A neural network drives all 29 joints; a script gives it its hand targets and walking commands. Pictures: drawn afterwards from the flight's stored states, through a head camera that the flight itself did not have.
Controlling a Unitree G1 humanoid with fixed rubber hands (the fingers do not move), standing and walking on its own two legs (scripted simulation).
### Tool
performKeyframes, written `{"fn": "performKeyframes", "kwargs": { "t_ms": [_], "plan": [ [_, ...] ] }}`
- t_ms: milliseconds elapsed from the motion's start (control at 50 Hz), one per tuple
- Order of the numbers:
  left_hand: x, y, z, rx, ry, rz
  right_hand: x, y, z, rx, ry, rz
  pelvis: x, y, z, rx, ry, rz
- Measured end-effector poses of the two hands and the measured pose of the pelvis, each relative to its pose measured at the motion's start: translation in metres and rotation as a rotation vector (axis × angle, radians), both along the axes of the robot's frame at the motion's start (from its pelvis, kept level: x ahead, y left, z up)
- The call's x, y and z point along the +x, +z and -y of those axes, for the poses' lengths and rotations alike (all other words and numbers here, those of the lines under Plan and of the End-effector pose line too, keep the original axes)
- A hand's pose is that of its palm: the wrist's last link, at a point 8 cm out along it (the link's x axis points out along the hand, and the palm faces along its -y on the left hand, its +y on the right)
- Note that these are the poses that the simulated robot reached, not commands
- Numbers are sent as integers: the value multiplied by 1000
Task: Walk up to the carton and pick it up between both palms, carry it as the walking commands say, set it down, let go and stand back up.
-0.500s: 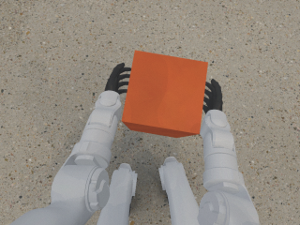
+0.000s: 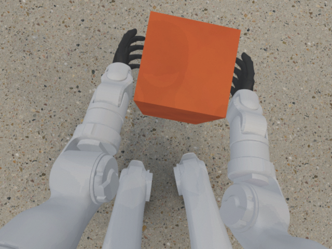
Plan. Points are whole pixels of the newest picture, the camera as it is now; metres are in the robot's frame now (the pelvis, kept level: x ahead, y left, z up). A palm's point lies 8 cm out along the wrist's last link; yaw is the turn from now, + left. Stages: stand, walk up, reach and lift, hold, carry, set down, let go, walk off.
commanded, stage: set down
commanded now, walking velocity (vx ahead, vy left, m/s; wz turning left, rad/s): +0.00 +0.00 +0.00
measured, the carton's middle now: (179, 83) +0.49 -0.07 -0.18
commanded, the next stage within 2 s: none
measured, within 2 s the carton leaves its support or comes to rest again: rests again in 1.74 s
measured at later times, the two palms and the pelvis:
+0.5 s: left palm (129, 67) +0.54 +0.06 -0.18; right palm (228, 92) +0.46 -0.20 -0.19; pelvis -0.01 +0.00 -0.07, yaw +0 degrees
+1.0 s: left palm (133, 72) +0.56 +0.06 -0.27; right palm (218, 92) +0.48 -0.20 -0.27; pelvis -0.01 +0.00 -0.12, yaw +0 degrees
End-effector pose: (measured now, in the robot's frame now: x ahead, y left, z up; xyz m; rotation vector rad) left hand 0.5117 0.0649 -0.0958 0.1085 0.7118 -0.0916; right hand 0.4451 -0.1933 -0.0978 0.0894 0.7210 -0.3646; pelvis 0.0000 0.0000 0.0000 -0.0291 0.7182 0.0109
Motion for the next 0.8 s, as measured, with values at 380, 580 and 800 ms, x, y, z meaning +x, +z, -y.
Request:
{"fn": "performKeyframes", "kwargs": {
  "t_ms": [380,580,800],
  "plan": [
    [22,-63,6,14,-30,-9,13,-67,3,6,-25,-12,-10,-51,2,0,0,-33],
    [32,-97,6,20,-38,-16,21,-103,3,2,-24,-21,-12,-75,1,-7,5,-43],
    [41,-139,8,30,-43,-29,30,-144,5,-3,-17,-37,-11,-99,1,-12,8,-43]
  ]
}}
